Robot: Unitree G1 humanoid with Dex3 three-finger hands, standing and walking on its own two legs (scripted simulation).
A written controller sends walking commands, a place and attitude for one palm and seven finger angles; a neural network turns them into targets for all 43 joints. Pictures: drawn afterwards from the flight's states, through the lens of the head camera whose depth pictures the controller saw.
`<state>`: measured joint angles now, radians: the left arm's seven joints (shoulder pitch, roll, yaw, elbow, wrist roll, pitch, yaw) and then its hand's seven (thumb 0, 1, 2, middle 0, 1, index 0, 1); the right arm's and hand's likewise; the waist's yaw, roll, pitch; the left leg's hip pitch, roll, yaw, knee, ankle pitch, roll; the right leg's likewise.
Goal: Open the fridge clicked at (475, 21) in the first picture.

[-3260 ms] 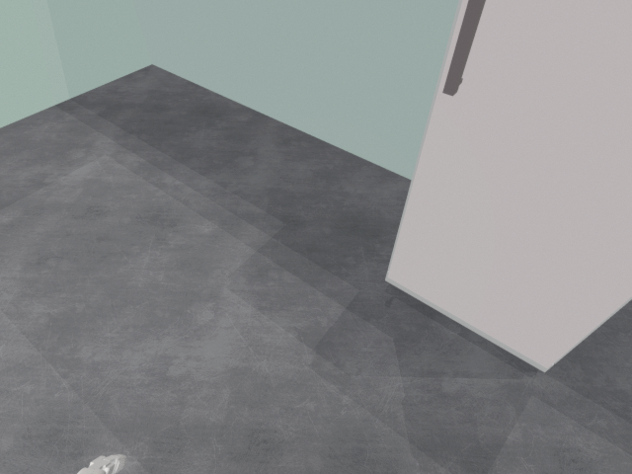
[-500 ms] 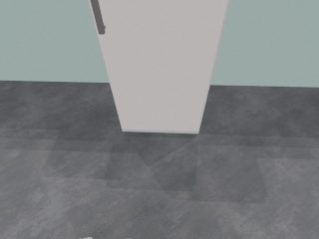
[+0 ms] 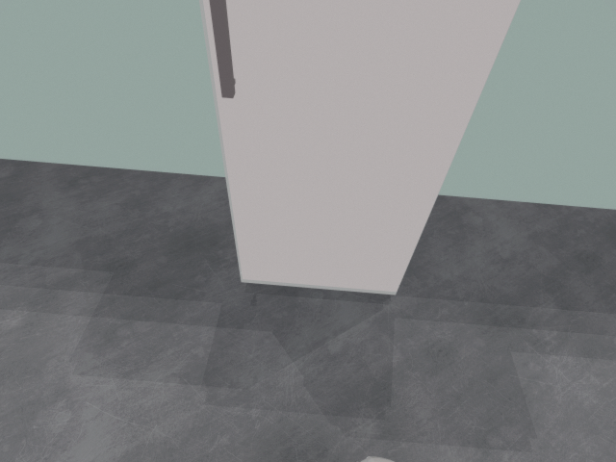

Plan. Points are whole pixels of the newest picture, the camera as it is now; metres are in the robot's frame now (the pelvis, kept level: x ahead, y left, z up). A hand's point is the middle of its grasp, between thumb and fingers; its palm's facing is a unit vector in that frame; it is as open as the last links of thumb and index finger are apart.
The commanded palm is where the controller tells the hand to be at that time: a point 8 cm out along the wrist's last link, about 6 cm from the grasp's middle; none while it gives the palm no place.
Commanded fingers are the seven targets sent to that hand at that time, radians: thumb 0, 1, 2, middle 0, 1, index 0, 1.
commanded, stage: take the last steps up to it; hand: left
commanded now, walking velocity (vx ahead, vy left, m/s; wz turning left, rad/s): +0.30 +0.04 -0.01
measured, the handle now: out of the picture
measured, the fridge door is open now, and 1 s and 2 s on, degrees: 0 0 0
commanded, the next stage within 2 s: come to a stop and stand still in 0.58 s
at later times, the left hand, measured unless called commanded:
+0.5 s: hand (205, 423) +0.21 +0.17 -0.17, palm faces +0.09 -0.97 -0.20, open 7.2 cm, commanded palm none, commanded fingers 0.00 0.90 0.90 -0.20 -0.30 -0.20 -0.30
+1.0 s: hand (195, 332) +0.36 +0.22 -0.18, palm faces +0.05 -0.98 -0.21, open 7.3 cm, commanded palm none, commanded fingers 0.00 0.90 0.90 -0.20 -0.30 -0.20 -0.30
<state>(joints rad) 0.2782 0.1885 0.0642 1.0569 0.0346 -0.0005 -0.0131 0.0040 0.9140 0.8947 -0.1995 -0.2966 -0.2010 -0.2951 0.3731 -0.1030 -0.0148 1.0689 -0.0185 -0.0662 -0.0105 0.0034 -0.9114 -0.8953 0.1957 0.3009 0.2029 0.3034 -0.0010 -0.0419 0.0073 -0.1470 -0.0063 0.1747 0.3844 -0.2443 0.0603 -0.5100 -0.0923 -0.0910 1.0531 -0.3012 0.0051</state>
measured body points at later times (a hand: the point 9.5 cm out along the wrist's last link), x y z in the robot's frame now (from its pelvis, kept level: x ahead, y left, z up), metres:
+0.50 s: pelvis +0.19 -0.01 +0.00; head +0.21 -0.01 +0.45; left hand +0.20 +0.22 -0.15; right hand +0.23 -0.25 -0.16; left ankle +0.23 +0.13 -0.69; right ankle +0.19 -0.11 -0.74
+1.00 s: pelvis +0.31 +0.04 -0.01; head +0.34 +0.05 +0.44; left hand +0.36 +0.28 -0.16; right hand +0.37 -0.20 -0.15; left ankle +0.34 +0.13 -0.74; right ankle +0.32 -0.09 -0.70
